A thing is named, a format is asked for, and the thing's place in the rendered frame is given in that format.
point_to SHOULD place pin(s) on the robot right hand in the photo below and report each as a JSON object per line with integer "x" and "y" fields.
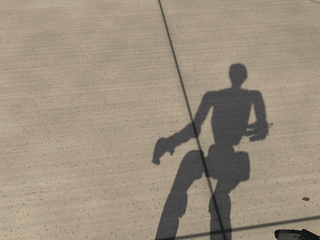
{"x": 288, "y": 234}

